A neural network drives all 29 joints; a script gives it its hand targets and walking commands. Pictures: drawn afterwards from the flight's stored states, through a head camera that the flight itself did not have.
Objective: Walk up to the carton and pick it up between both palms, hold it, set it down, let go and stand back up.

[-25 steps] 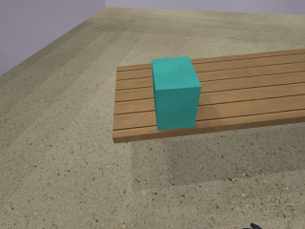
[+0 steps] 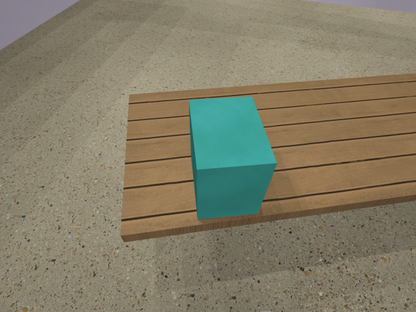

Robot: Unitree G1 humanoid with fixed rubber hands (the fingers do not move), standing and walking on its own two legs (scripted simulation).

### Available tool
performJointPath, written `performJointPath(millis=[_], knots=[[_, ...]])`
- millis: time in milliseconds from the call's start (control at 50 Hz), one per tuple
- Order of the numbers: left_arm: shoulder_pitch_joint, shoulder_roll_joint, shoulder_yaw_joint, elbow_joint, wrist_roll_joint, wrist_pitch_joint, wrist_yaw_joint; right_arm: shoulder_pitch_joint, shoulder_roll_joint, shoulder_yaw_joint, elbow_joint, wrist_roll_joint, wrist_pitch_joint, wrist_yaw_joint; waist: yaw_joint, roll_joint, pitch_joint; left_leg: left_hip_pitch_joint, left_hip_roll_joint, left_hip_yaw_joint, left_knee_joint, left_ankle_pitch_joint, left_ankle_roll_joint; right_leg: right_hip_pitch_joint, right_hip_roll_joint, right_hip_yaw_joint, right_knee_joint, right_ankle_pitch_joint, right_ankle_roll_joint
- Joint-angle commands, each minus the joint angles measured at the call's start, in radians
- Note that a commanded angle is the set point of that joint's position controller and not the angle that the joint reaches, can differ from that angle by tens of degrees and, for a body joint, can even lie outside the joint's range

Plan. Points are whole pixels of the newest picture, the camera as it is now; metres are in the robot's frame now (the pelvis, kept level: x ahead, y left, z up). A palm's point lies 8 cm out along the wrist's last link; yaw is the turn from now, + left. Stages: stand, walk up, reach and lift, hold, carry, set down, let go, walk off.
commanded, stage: walk up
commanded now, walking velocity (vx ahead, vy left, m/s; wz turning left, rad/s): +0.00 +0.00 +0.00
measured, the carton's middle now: (224, 158) +0.56 -0.03 -0.11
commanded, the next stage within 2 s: none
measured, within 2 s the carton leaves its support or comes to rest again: neither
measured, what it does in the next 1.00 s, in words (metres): steps on the spot: right foot, then left foot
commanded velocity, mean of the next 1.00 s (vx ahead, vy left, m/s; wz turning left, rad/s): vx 0.00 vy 0.00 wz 0.00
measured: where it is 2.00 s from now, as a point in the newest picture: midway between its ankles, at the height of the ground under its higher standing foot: outside the picture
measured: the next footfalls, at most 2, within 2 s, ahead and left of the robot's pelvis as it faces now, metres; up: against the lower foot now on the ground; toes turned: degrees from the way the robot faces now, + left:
right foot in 0.22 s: +0.17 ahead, -0.14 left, +0.00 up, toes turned -3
left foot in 0.62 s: +0.06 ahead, +0.05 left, +0.00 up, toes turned +3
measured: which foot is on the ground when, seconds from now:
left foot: down 0.00-0.24, up 0.26-0.60, down 0.62-1.00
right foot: up 0.00-0.20, down 0.22-1.00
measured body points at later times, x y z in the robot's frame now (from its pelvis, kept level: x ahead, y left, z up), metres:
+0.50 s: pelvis +0.06 -0.06 +0.00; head +0.07 -0.09 +0.44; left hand +0.09 +0.16 -0.15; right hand +0.05 -0.28 -0.18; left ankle +0.02 +0.07 -0.71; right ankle +0.13 -0.13 -0.75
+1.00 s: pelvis +0.06 -0.04 +0.00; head +0.06 -0.04 +0.45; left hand +0.03 +0.17 -0.17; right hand +0.02 -0.23 -0.17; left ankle +0.02 +0.05 -0.75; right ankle +0.13 -0.13 -0.75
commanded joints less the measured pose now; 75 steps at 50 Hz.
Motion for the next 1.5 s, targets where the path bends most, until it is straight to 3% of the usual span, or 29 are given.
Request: performJointPath(millis=[0,20,60,120,140,160,180,200,220,240,260,280,300,340,380,480,520,540,580,600,620,640,680,780,860,1140,1480], knots=[[0.142,-0.063,-0.012,-0.036,-0.024,0.012,-0.008,-0.080,-0.061,0.014,-0.014,0.006,-0.028,-0.021,0.149,0.265,-0.020,-0.056,0.092,0.045,-0.127,0.941,0.082,0.060,0.084,-0.042,-0.215,0.097,0.001],[0.117,-0.044,-0.014,-0.036,-0.028,0.012,-0.004,-0.050,-0.075,0.014,0.000,-0.008,-0.023,-0.020,0.129,0.281,-0.035,-0.037,0.083,0.059,-0.117,0.888,0.083,0.070,0.083,-0.053,-0.280,0.144,-0.003],[0.074,-0.027,-0.018,-0.029,-0.026,0.019,0.006,0.034,-0.053,0.027,0.031,-0.016,-0.011,-0.012,0.087,0.230,-0.080,0.002,0.094,0.044,-0.092,0.800,0.087,0.098,0.086,-0.059,-0.361,0.205,-0.010],[0.033,-0.006,-0.026,-0.039,-0.016,0.018,0.016,0.055,-0.086,0.022,0.044,-0.010,0.001,-0.006,0.069,0.199,-0.124,-0.017,0.162,-0.020,-0.063,0.571,0.109,0.186,0.045,-0.008,-0.442,0.221,-0.025],[0.025,0.011,-0.024,-0.044,-0.012,0.013,0.018,0.039,-0.095,0.019,0.044,-0.007,0.005,-0.006,0.080,0.184,-0.117,-0.052,0.183,-0.054,-0.052,0.447,0.101,0.233,0.027,0.019,-0.493,0.235,-0.036],[0.055,0.030,-0.020,-0.032,-0.005,0.005,0.020,-0.002,-0.101,0.015,0.038,0.001,0.011,-0.008,0.114,0.148,-0.111,-0.081,0.180,-0.072,-0.019,0.288,0.078,0.292,0.018,0.034,-0.594,0.282,-0.045],[0.088,0.065,-0.012,-0.011,0.003,-0.010,0.022,-0.006,-0.088,0.015,0.041,0.003,0.017,-0.011,0.125,0.071,-0.108,-0.076,0.143,-0.079,0.044,0.119,0.039,0.329,-0.006,0.063,-0.694,0.331,-0.043],[0.078,0.116,-0.008,-0.008,0.007,-0.027,0.026,0.092,-0.039,0.024,0.055,-0.005,0.028,-0.011,0.073,-0.114,-0.123,-0.092,0.074,-0.048,0.155,-0.118,-0.002,0.371,-0.126,0.171,-0.759,0.565,-0.029],[0.037,0.133,-0.019,-0.036,-0.002,-0.033,0.028,0.249,0.033,0.038,0.091,-0.002,0.052,-0.015,-0.009,-0.253,-0.112,-0.107,0.005,-0.067,0.257,-0.383,-0.030,0.351,-0.269,0.319,-0.766,0.742,-0.060],[-0.022,0.126,-0.024,-0.037,-0.023,-0.022,0.032,0.316,0.056,0.042,0.133,0.015,0.084,-0.020,0.002,-0.338,-0.110,-0.058,-0.008,-0.085,0.291,-0.408,-0.030,0.232,-0.288,0.344,-0.825,0.509,-0.177],[-0.066,0.093,-0.025,-0.046,-0.020,-0.010,0.029,0.255,-0.018,0.027,0.123,0.002,0.107,-0.024,0.017,-0.332,-0.038,-0.063,-0.016,-0.101,0.322,-0.389,-0.034,0.114,-0.248,0.398,-0.925,0.203,-0.185],[-0.074,0.039,-0.039,-0.044,-0.017,-0.001,0.026,0.162,-0.065,0.011,0.101,-0.010,0.120,-0.018,0.024,-0.257,0.008,-0.077,-0.026,-0.121,0.356,-0.346,-0.029,0.070,-0.190,0.377,-0.977,0.008,-0.148],[-0.087,0.019,-0.047,-0.039,-0.013,0.003,0.029,0.130,-0.052,0.009,0.097,-0.013,0.125,-0.008,0.005,-0.196,0.005,-0.089,-0.028,-0.134,0.364,-0.297,-0.031,0.085,-0.152,0.316,-0.976,-0.034,-0.120],[-0.111,0.053,-0.038,-0.040,-0.025,0.001,0.037,0.156,0.004,0.020,0.122,-0.019,0.126,-0.004,-0.014,-0.150,-0.043,-0.082,-0.032,-0.135,0.387,-0.233,-0.043,0.130,-0.126,0.243,-0.962,-0.010,-0.112],[-0.084,0.051,-0.038,-0.021,-0.027,-0.004,0.034,0.153,0.014,0.021,0.138,-0.018,0.118,-0.012,-0.006,-0.106,-0.082,-0.067,-0.032,-0.144,0.391,-0.222,-0.052,0.163,-0.122,0.232,-0.945,0.034,-0.118],[-0.074,0.054,-0.038,0.010,-0.014,0.006,0.039,0.088,0.021,0.029,0.134,0.000,0.101,-0.028,0.026,-0.106,-0.068,-0.069,-0.026,-0.142,0.244,-0.238,-0.061,0.190,-0.134,0.241,-0.921,-0.003,-0.173],[-0.071,0.061,-0.034,0.020,-0.017,0.017,0.040,0.122,0.033,0.035,0.153,0.002,0.094,-0.031,0.025,-0.089,-0.075,-0.030,-0.027,-0.129,0.138,-0.200,-0.051,0.192,-0.136,0.249,-0.902,-0.023,-0.183],[-0.078,0.064,-0.030,0.022,-0.023,0.023,0.040,0.159,0.044,0.040,0.170,0.001,0.090,-0.032,0.013,-0.070,-0.075,0.018,-0.028,-0.118,0.049,-0.124,-0.044,0.171,-0.129,0.243,-0.891,-0.044,-0.172],[-0.046,0.066,-0.019,0.037,-0.036,0.031,0.034,0.187,0.022,0.041,0.181,-0.011,0.080,-0.032,0.026,-0.013,-0.051,0.077,0.006,-0.166,-0.045,-0.036,-0.022,0.105,-0.101,0.235,-0.885,-0.101,-0.113],[-0.029,0.056,-0.019,0.039,-0.039,0.034,0.031,0.195,-0.002,0.039,0.175,-0.021,0.075,-0.032,0.039,0.016,-0.042,0.071,0.054,-0.231,-0.075,-0.113,-0.001,0.076,-0.081,0.221,-0.870,-0.118,-0.085],[-0.045,0.014,-0.026,0.032,-0.047,0.037,0.027,0.155,-0.011,0.041,0.172,-0.010,0.074,-0.028,0.061,0.119,0.020,-0.086,0.071,-0.272,-0.119,-0.244,0.017,0.129,-0.014,0.142,-0.858,-0.056,-0.065],[-0.061,-0.007,-0.034,0.035,-0.041,0.036,0.023,0.117,0.018,0.050,0.165,-0.005,0.065,-0.023,0.065,0.179,0.044,-0.221,0.096,-0.315,-0.200,-0.336,0.016,0.259,0.004,0.104,-0.791,0.055,-0.055],[-0.046,-0.017,-0.041,0.051,-0.025,0.025,0.014,0.071,0.042,0.060,0.148,-0.006,0.040,-0.027,0.088,0.143,0.004,-0.182,0.093,-0.285,-0.221,-0.203,-0.015,0.324,0.000,0.104,-0.750,0.196,-0.064],[-0.014,-0.010,-0.050,0.093,-0.025,0.013,0.014,0.144,0.017,0.052,0.158,0.000,0.038,-0.030,0.061,0.035,0.010,-0.095,0.066,-0.254,-0.171,-0.151,-0.001,0.262,-0.009,0.117,-0.783,0.144,-0.055],[-0.006,-0.018,-0.057,0.112,-0.025,0.013,0.019,0.180,0.025,0.050,0.160,-0.002,0.045,-0.026,0.042,-0.014,0.027,-0.075,0.057,-0.242,-0.145,-0.135,0.006,0.226,-0.013,0.126,-0.801,0.116,-0.049],[0.044,-0.032,-0.062,0.150,-0.026,0.010,0.028,0.182,0.053,0.056,0.159,0.000,0.035,-0.027,0.047,0.021,0.012,-0.047,0.056,-0.231,-0.137,-0.060,0.007,0.248,-0.021,0.128,-0.772,0.180,-0.054],[0.039,-0.046,-0.063,0.169,-0.029,0.008,0.034,0.211,0.057,0.060,0.172,-0.001,0.028,-0.032,0.044,0.017,0.010,0.006,0.063,-0.227,-0.124,0.069,0.004,0.267,-0.026,0.114,-0.747,0.266,-0.054]])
